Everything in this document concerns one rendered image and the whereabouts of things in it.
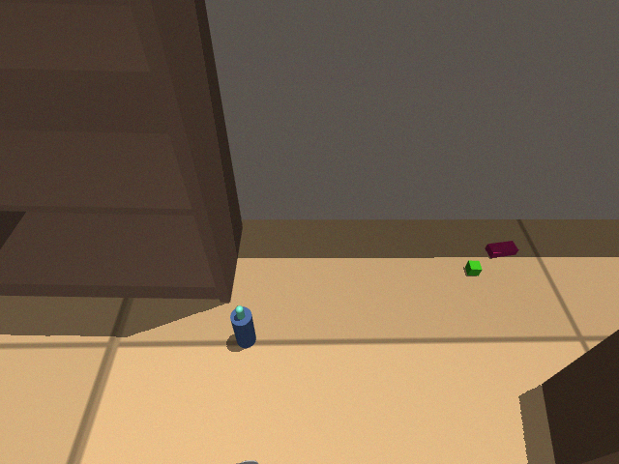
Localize bookshelf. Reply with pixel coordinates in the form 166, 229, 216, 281
0, 0, 243, 303

